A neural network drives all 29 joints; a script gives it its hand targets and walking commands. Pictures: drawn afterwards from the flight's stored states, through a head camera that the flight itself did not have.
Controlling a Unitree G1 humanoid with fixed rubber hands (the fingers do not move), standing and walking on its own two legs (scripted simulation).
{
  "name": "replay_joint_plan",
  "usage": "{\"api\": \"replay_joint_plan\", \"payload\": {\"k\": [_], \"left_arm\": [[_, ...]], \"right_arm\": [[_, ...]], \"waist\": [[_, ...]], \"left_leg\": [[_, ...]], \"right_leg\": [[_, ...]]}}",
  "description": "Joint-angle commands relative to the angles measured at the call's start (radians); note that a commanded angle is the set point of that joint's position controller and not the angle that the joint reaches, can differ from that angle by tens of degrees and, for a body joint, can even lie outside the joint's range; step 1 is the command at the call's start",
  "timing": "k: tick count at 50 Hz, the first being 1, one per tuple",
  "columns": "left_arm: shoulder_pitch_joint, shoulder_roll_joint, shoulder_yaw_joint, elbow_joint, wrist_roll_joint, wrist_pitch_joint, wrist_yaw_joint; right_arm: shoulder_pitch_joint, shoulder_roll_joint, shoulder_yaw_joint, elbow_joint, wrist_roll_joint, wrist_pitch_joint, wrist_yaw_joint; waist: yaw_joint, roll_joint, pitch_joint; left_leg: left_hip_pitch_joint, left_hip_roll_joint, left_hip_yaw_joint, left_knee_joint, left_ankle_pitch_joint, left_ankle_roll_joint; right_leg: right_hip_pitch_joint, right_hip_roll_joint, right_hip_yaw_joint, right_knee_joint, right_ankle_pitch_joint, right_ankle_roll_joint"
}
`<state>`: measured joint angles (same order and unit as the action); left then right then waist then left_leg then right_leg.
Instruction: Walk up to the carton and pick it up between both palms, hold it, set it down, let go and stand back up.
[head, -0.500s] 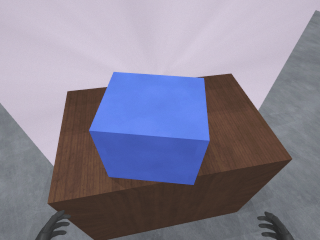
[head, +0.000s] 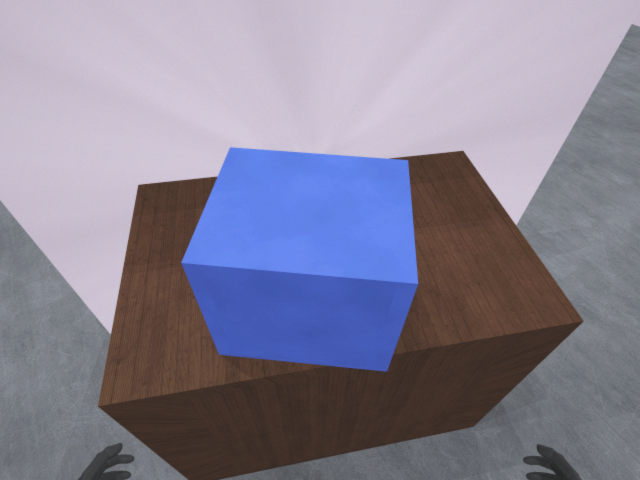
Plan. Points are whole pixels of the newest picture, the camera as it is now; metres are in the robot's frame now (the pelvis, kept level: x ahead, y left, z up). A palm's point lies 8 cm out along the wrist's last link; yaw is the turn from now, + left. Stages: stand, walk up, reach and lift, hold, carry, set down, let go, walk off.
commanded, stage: stand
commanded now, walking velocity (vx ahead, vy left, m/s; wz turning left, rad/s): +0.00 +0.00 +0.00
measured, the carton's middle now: (309, 261) +0.43 +0.03 -0.02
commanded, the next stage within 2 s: walk up in 1.16 s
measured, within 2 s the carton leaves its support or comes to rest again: neither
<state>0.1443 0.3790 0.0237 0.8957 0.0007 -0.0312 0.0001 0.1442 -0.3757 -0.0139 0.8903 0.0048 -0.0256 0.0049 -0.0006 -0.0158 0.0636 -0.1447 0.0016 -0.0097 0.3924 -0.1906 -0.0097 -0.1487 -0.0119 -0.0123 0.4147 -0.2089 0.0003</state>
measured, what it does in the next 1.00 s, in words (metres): stands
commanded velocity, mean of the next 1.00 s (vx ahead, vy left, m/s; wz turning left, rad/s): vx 0.00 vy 0.00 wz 0.00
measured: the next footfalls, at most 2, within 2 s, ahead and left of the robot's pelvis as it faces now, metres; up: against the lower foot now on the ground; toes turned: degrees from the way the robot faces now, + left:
right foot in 1.60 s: +0.14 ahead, -0.17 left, +0.00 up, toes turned +7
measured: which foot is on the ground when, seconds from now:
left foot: down 0.00-1.00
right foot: down 0.00-1.00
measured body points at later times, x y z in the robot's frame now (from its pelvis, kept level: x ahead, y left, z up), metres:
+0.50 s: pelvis +0.00 +0.00 +0.00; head +0.01 +0.01 +0.45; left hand +0.11 +0.31 -0.11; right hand +0.10 -0.31 -0.11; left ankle +0.02 +0.13 -0.74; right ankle +0.01 -0.12 -0.74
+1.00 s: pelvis +0.01 +0.01 +0.00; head +0.02 +0.01 +0.45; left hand +0.11 +0.32 -0.12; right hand +0.11 -0.31 -0.11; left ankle +0.02 +0.13 -0.74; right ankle +0.01 -0.12 -0.74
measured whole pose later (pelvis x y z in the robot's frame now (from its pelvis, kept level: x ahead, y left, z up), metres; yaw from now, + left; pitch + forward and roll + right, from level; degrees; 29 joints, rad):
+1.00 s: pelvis +0.01 +0.01 +0.00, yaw +0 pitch -3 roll +0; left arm 0.14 0.37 0.02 0.99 0.00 -0.02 0.02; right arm 0.14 -0.37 -0.02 0.99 0.01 -0.02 -0.01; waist 0.00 -0.02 0.07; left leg -0.11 0.00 0.00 0.34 -0.17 0.00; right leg -0.11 -0.02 -0.01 0.35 -0.19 0.01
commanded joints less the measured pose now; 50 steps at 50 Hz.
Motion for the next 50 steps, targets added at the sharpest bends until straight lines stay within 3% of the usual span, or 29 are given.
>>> {"api": "replay_joint_plan", "payload": {"k": [1, 4, 8, 9, 10, 12, 13, 14, 16, 18, 20, 22, 23, 25, 31, 32, 35, 36, 37, 40, 43, 45, 48, 49, 50], "left_arm": [[-0.015, 0.147, 0.037, -0.036, -0.001, -0.011, 0.006], [-0.030, 0.187, 0.045, -0.032, -0.004, -0.010, 0.009], [-0.035, 0.155, 0.039, -0.021, -0.003, -0.007, 0.010], [-0.037, 0.150, 0.036, -0.010, -0.002, -0.005, 0.010], [-0.026, 0.160, 0.038, -0.013, -0.001, -0.010, 0.009], [-0.034, 0.174, 0.041, -0.005, -0.001, -0.008, 0.009], [-0.041, 0.171, 0.041, -0.001, -0.002, -0.005, 0.010], [-0.036, 0.159, 0.039, -0.003, 0.000, -0.009, 0.012], [-0.028, 0.163, 0.038, 0.010, -0.009, -0.007, 0.016], [-0.030, 0.171, 0.043, 0.008, -0.002, -0.006, 0.017], [-0.049, 0.149, 0.037, 0.010, 0.000, -0.005, 0.010], [-0.044, 0.167, 0.039, 0.016, -0.004, -0.005, 0.009], [-0.044, 0.153, 0.034, 0.018, -0.002, -0.008, 0.012], [-0.043, 0.158, 0.041, 0.018, -0.007, -0.006, 0.015], [-0.030, 0.157, 0.038, 0.032, -0.002, -0.002, 0.016], [-0.040, 0.169, 0.038, 0.031, -0.003, -0.004, 0.018], [-0.047, 0.164, 0.037, 0.024, -0.004, -0.004, 0.011], [-0.031, 0.153, 0.034, 0.036, -0.001, -0.006, 0.015], [-0.009, 0.163, 0.037, 0.038, -0.003, -0.004, 0.015], [-0.023, 0.156, 0.033, 0.038, -0.004, -0.006, 0.015], [-0.021, 0.155, 0.031, 0.045, 0.002, -0.005, 0.019], [-0.030, 0.161, 0.033, 0.045, 0.001, -0.003, 0.022], [-0.023, 0.162, 0.033, 0.042, -0.006, -0.001, 0.022], [-0.012, 0.169, 0.033, 0.045, -0.007, -0.001, 0.022], [-0.023, 0.167, 0.037, 0.047, -0.006, -0.002, 0.024]], "right_arm": [[-0.030, -0.171, -0.037, -0.036, 0.003, -0.015, -0.005], [-0.020, -0.163, -0.037, -0.024, -0.002, -0.016, -0.005], [-0.043, -0.182, -0.042, -0.014, -0.003, -0.014, -0.008], [-0.032, -0.158, -0.037, -0.005, -0.002, -0.013, -0.011], [-0.034, -0.161, -0.034, -0.005, 0.000, -0.014, -0.010], [-0.025, -0.172, -0.039, 0.003, -0.002, -0.014, -0.013], [-0.028, -0.174, -0.040, 0.008, -0.003, -0.014, -0.013], [-0.023, -0.182, -0.040, 0.012, 0.003, -0.015, -0.011], [-0.004, -0.164, -0.036, 0.018, 0.004, -0.014, -0.012], [-0.025, -0.156, -0.033, 0.023, -0.004, -0.014, -0.014], [0.000, -0.160, -0.033, 0.036, 0.002, -0.010, -0.013], [-0.022, -0.171, -0.037, 0.027, 0.000, -0.012, -0.015], [-0.041, -0.191, -0.042, 0.020, 0.000, -0.011, -0.013], [-0.026, -0.194, -0.043, 0.038, 0.002, -0.013, -0.012], [-0.014, -0.185, -0.038, 0.039, 0.004, -0.005, -0.016], [-0.024, -0.159, -0.035, 0.038, -0.003, -0.006, -0.015], [-0.016, -0.172, -0.036, 0.043, 0.002, -0.012, -0.017], [-0.014, -0.166, -0.038, 0.043, 0.001, -0.011, -0.018], [-0.031, -0.176, -0.038, 0.042, -0.002, -0.009, -0.015], [0.000, -0.183, -0.046, 0.056, 0.005, -0.014, -0.017], [-0.017, -0.174, -0.048, 0.053, -0.003, -0.013, -0.017], [-0.018, -0.163, -0.044, 0.047, -0.002, -0.012, -0.015], [-0.008, -0.170, -0.041, 0.059, 0.003, -0.010, -0.017], [-0.018, -0.178, -0.048, 0.056, 0.003, -0.010, -0.017], [-0.050, -0.180, -0.046, 0.049, 0.000, -0.011, -0.016]], "waist": [[0.003, 0.012, -0.036], [-0.008, -0.002, -0.051], [0.004, -0.007, -0.043], [-0.004, 0.006, -0.051], [0.012, 0.007, -0.067], [-0.002, 0.007, -0.064], [-0.002, 0.004, -0.046], [0.000, 0.032, -0.048], [-0.011, 0.014, -0.057], [0.003, -0.006, -0.053], [-0.008, 0.023, -0.043], [-0.004, -0.009, -0.047], [0.000, 0.031, -0.040], [0.005, -0.015, -0.054], [0.001, 0.032, -0.040], [-0.001, 0.006, -0.049], [0.001, -0.003, -0.036], [-0.002, 0.032, -0.031], [0.013, 0.009, -0.050], [-0.004, -0.007, -0.045], [0.004, 0.034, -0.069], [-0.005, 0.005, -0.060], [0.000, 0.003, -0.051], [0.006, -0.022, -0.043], [0.012, 0.020, -0.071]], "left_leg": [[-0.021, 0.125, -0.099, -0.088, 0.036, 0.037], [0.009, 0.122, -0.093, -0.078, 0.062, 0.035], [0.003, 0.122, -0.088, -0.089, 0.051, 0.031], [0.014, 0.125, -0.090, -0.090, 0.060, 0.033], [0.004, 0.123, -0.087, -0.089, 0.088, 0.027], [0.019, 0.126, -0.087, -0.092, 0.047, 0.028], [0.017, 0.125, -0.086, -0.091, 0.088, 0.034], [0.025, 0.125, -0.087, -0.092, 0.096, 0.032], [0.027, 0.129, -0.084, -0.092, 0.060, 0.028], [0.014, 0.130, -0.091, -0.100, 0.061, 0.032], [0.019, 0.123, -0.077, -0.095, 0.081, 0.033], [0.032, 0.125, -0.084, -0.109, 0.077, 0.027], [0.006, 0.126, -0.084, -0.108, 0.034, 0.027], [0.000, 0.130, -0.094, -0.115, 0.044, 0.031], [0.008, 0.123, -0.077, -0.114, 0.053, 0.029], [0.022, 0.127, -0.088, -0.110, 0.050, 0.027], [0.009, 0.128, -0.086, -0.113, 0.054, 0.028], [0.008, 0.126, -0.082, -0.114, 0.057, 0.030], [0.010, 0.130, -0.087, -0.117, 0.060, 0.031], [0.014, 0.129, -0.084, -0.120, 0.081, 0.033], [0.060, 0.135, -0.089, -0.102, 0.129, 0.030], [0.042, 0.133, -0.089, -0.109, 0.105, 0.027], [0.035, 0.126, -0.075, -0.108, 0.124, 0.028], [0.032, 0.134, -0.093, -0.111, 0.114, 0.034], [0.032, 0.132, -0.081, -0.108, 0.119, 0.032]], "right_leg": [[0.005, -0.116, 0.099, -0.100, 0.069, -0.025], [-0.005, -0.117, 0.101, -0.095, 0.072, -0.026], [-0.009, -0.113, 0.094, -0.104, 0.067, -0.023], [-0.004, -0.114, 0.097, -0.101, 0.064, -0.025], [0.023, -0.117, 0.098, -0.101, 0.068, -0.027], [0.003, -0.116, 0.101, -0.108, 0.070, -0.026], [-0.002, -0.120, 0.103, -0.103, 0.075, -0.031], [-0.004, -0.117, 0.100, -0.108, 0.084, -0.026], [0.005, -0.122, 0.106, -0.121, 0.078, -0.026], [0.012, -0.118, 0.097, -0.114, 0.069, -0.022], [0.013, -0.115, 0.097, -0.122, 0.085, -0.021], [-0.003, -0.111, 0.092, -0.117, 0.061, -0.020], [0.005, -0.113, 0.097, -0.127, 0.064, -0.017], [0.025, -0.116, 0.097, -0.122, 0.072, -0.021], [0.015, -0.119, 0.101, -0.127, 0.059, -0.022], [0.007, -0.119, 0.100, -0.124, 0.059, -0.020], [0.003, -0.115, 0.101, -0.119, 0.065, -0.021], [0.008, -0.117, 0.096, -0.124, 0.072, -0.019], [0.027, -0.117, 0.096, -0.111, 0.073, -0.024], [0.025, -0.125, 0.104, -0.124, 0.104, -0.025], [0.019, -0.123, 0.089, -0.119, 0.100, -0.021], [0.019, -0.122, 0.093, -0.116, 0.092, -0.025], [0.036, -0.128, 0.093, -0.121, 0.128, -0.020], [0.034, -0.126, 0.095, -0.121, 0.135, -0.017], [0.052, -0.129, 0.093, -0.117, 0.144, -0.017]]}}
